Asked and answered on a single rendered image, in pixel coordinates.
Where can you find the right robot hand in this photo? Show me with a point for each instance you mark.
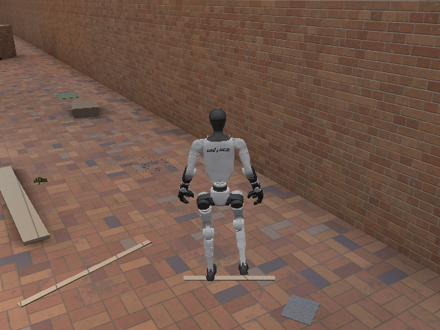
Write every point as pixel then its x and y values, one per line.
pixel 256 194

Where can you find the left robot upper arm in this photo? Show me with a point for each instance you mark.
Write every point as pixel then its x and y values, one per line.
pixel 197 145

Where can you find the right robot foot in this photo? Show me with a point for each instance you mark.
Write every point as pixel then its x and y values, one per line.
pixel 243 269

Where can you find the right robot upper arm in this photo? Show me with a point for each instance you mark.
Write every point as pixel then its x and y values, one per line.
pixel 244 155

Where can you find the left robot foot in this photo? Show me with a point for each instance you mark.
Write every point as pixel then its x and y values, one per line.
pixel 211 275

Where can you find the robot foot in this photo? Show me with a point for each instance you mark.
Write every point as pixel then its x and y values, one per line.
pixel 243 269
pixel 211 275

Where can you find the right robot forearm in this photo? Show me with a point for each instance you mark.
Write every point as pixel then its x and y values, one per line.
pixel 254 181

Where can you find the left robot forearm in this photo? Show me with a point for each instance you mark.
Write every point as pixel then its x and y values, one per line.
pixel 185 182

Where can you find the left robot hand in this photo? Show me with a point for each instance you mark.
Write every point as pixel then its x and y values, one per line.
pixel 188 194

